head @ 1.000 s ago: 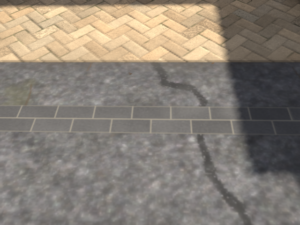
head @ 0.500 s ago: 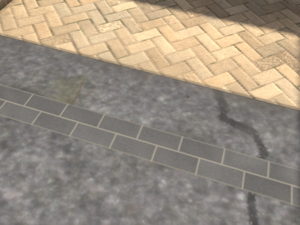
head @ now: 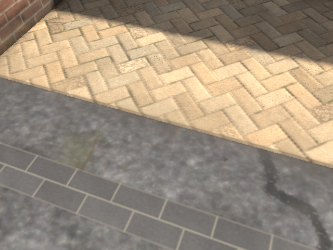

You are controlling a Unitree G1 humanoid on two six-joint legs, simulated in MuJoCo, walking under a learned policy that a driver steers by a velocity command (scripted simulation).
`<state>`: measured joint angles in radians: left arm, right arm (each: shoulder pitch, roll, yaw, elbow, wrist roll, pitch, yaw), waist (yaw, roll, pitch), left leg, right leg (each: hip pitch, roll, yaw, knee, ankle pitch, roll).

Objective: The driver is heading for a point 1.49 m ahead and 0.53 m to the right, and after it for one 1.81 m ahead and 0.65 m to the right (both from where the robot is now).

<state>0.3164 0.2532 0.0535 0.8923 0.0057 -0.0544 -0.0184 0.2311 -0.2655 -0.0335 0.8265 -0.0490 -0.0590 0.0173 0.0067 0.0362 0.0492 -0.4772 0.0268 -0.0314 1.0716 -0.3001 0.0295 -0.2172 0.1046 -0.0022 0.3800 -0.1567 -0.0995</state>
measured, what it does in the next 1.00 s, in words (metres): walks ahead, turning right: left foot, then right foot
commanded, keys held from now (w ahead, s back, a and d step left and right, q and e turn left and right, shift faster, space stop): w+e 0.90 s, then w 0.10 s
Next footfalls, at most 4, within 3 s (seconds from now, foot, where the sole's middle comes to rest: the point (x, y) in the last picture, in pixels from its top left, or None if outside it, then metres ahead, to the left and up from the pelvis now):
0.30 left None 0.33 0.12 -0.78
0.82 right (228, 244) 0.51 -0.18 -0.78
1.36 left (230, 166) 0.87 -0.23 -0.78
1.88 right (294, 148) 0.96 -0.56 -0.78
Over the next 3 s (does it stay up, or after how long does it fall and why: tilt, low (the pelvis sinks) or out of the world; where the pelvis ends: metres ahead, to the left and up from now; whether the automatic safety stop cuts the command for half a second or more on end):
stays up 1.40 -0.55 -0.02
